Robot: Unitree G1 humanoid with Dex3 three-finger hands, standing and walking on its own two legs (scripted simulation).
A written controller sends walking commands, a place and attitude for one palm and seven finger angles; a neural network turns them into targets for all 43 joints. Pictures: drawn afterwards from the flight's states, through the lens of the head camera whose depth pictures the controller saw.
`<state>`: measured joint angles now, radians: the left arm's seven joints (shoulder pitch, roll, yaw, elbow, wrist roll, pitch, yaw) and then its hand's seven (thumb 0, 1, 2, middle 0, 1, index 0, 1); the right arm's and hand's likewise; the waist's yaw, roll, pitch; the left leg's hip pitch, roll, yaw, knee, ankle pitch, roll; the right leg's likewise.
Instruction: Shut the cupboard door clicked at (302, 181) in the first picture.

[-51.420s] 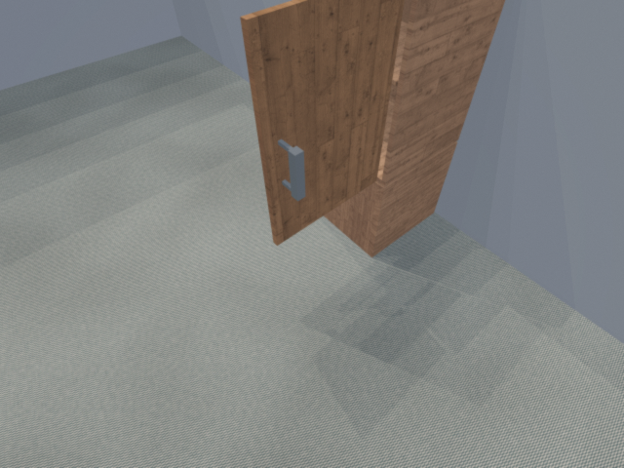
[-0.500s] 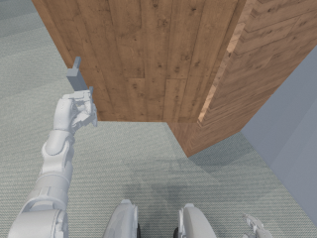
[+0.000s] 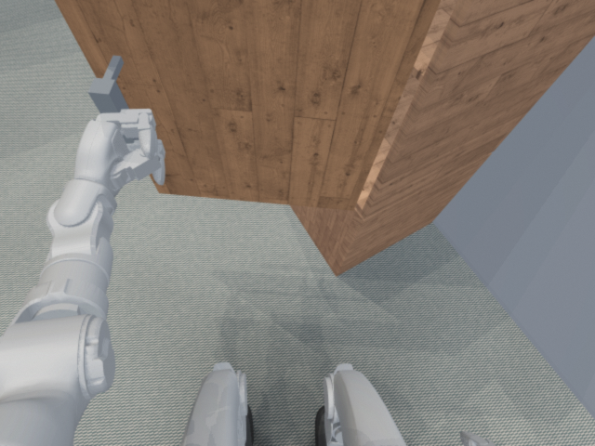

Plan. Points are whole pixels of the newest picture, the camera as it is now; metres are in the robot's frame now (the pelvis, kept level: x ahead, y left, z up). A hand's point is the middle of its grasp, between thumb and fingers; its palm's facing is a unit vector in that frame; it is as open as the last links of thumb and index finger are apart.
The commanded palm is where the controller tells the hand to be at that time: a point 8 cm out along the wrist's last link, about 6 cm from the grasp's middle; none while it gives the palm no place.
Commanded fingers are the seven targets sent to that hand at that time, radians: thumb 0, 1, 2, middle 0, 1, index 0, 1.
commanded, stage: push the door shut along its arc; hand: left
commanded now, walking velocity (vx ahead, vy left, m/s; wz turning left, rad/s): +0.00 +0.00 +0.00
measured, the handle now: (127, 112) +0.55 +0.22 +0.06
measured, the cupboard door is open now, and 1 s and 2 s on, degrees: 56 45 36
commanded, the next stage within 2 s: pull the fist back off the door in 1.10 s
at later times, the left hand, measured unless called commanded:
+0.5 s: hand (190, 117) +0.54 +0.13 +0.06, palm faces -0.30 -0.95 -0.03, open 3.1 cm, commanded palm +0.54 +0.17 +0.06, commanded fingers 0.00 0.90 0.90 -1.30 -1.50 -1.30 -1.50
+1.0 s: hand (204, 96) +0.58 +0.12 +0.06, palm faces -0.38 -0.92 -0.04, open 3.1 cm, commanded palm +0.60 +0.13 +0.06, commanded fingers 0.00 0.90 0.90 -1.30 -1.50 -1.30 -1.50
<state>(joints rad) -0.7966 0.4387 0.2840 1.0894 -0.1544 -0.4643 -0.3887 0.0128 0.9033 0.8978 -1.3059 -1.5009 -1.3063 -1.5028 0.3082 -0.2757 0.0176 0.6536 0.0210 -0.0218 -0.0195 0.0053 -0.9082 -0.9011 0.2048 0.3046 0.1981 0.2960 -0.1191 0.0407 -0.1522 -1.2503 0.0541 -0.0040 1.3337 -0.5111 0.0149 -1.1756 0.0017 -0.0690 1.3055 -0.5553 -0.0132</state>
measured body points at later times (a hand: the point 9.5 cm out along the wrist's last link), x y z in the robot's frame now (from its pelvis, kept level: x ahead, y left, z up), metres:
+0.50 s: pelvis +0.00 +0.01 -0.02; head +0.17 +0.02 +0.40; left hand +0.55 +0.19 +0.06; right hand +0.00 -0.26 -0.12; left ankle +0.06 +0.11 -0.61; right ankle +0.03 -0.12 -0.61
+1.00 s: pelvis +0.00 +0.00 -0.03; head +0.19 +0.03 +0.37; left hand +0.59 +0.17 +0.07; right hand -0.01 -0.27 -0.13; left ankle +0.06 +0.11 -0.61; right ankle +0.03 -0.12 -0.61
